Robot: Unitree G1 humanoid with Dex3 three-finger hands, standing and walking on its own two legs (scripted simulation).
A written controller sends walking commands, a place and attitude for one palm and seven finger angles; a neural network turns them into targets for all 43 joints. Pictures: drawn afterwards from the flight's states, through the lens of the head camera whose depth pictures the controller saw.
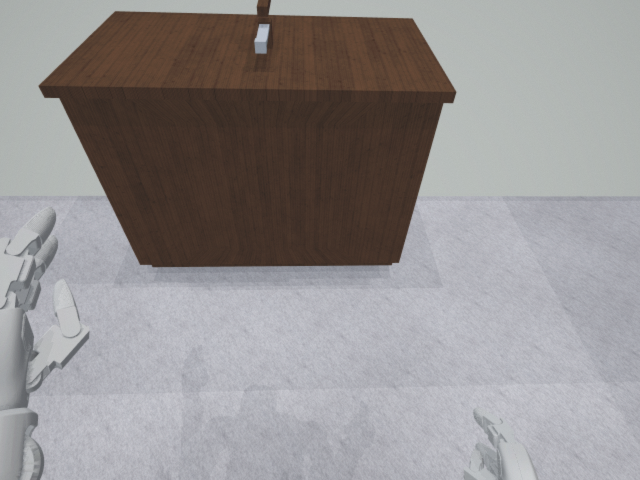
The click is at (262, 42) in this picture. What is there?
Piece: tap's lever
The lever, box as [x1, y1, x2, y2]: [254, 38, 266, 53]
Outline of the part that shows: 255,38 255,52 266,53 265,38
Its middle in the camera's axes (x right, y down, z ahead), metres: -0.15 -0.48 +0.97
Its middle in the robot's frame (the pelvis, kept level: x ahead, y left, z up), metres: +1.05 +0.22 +0.10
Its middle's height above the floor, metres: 0.87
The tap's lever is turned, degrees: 0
